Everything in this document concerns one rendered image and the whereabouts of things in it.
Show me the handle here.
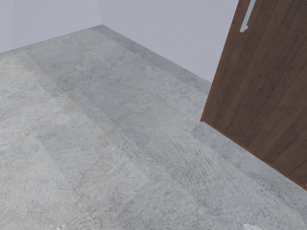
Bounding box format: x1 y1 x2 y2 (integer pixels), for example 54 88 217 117
240 0 256 33

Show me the wardrobe door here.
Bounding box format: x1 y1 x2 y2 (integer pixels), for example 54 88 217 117
203 0 307 186

